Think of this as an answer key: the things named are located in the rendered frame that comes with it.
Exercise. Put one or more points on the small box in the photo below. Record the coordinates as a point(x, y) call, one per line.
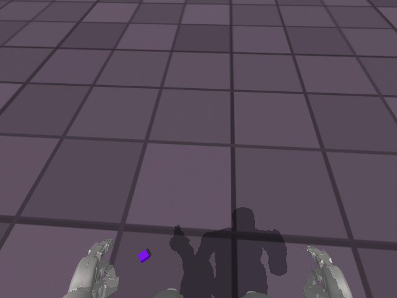
point(143, 256)

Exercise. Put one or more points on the right robot hand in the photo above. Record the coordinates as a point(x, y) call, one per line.
point(329, 275)

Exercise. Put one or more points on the left robot hand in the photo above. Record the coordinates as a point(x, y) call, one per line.
point(88, 273)

